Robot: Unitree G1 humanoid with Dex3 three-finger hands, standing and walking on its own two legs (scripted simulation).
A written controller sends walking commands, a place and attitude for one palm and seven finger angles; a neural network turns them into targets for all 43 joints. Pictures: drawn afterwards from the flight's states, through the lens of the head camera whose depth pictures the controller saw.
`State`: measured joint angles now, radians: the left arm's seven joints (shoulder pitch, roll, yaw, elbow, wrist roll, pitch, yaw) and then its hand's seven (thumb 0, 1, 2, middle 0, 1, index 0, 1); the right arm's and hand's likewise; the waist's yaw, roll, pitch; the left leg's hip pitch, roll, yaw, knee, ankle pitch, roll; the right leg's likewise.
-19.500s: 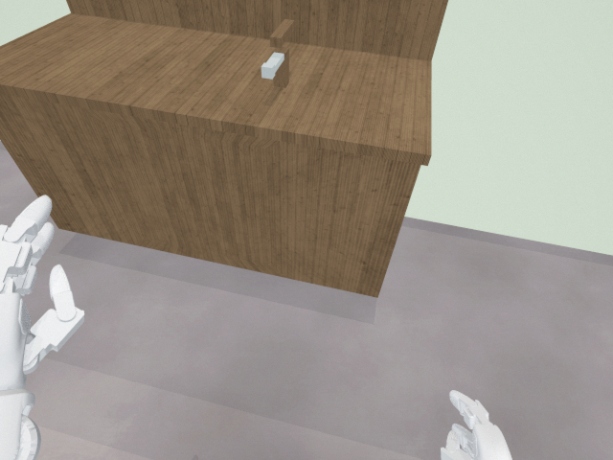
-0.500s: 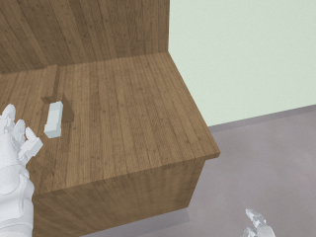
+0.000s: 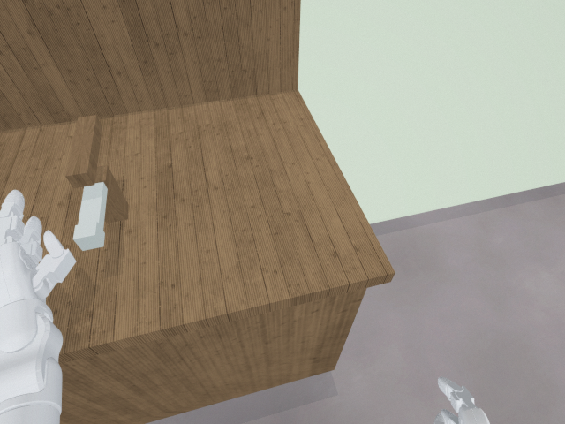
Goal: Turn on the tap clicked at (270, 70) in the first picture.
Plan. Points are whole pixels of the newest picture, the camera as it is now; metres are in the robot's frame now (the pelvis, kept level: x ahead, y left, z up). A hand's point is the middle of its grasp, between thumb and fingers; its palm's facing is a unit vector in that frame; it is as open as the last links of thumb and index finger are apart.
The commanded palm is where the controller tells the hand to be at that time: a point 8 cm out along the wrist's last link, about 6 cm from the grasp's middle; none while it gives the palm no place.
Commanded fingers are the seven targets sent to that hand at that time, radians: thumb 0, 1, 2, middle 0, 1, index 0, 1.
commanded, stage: push the lever round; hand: left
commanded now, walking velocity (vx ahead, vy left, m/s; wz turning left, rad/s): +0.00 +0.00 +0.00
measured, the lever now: (89, 236) +0.33 +0.30 +0.09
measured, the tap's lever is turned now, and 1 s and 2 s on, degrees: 0 15 34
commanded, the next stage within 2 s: none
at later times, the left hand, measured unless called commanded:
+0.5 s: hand (82, 249) +0.31 +0.30 +0.09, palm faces +0.54 -0.84 -0.09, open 7.7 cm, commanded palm +0.27 +0.33 +0.08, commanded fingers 0.00 0.90 0.90 -0.15 -0.15 -0.15 -0.15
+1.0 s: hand (105, 245) +0.32 +0.27 +0.09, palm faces +0.58 -0.81 -0.06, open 7.6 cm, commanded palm +0.28 +0.29 +0.08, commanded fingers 0.00 0.90 0.90 -0.15 -0.15 -0.15 -0.15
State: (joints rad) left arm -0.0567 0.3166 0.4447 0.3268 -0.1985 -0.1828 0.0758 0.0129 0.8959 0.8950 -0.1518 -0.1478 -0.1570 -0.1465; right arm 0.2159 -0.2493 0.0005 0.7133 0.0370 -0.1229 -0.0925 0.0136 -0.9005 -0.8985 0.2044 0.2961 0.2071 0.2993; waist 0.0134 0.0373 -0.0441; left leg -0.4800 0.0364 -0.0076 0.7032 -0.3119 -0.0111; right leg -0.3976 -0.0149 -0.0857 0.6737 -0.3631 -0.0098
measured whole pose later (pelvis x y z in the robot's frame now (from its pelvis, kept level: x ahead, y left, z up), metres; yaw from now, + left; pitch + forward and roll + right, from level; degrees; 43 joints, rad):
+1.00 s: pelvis +0.00 +0.00 +0.00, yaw +1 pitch +5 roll -1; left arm -0.11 0.22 0.32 0.29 -0.14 -0.15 0.26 0.02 0.94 0.90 -0.15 -0.15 -0.16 -0.15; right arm 0.20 -0.24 0.01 0.70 0.02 -0.09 -0.07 0.01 -0.90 -0.90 0.20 0.30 0.21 0.30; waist 0.02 0.04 -0.05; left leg -0.48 0.03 -0.02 0.72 -0.32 -0.02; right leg -0.40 -0.02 -0.10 0.69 -0.38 -0.01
